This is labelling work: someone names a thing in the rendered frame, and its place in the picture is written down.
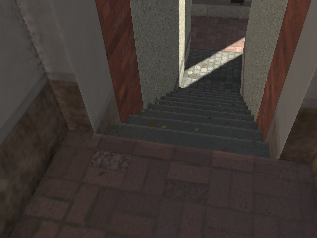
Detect stairs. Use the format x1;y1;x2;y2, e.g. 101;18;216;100
109;87;270;158

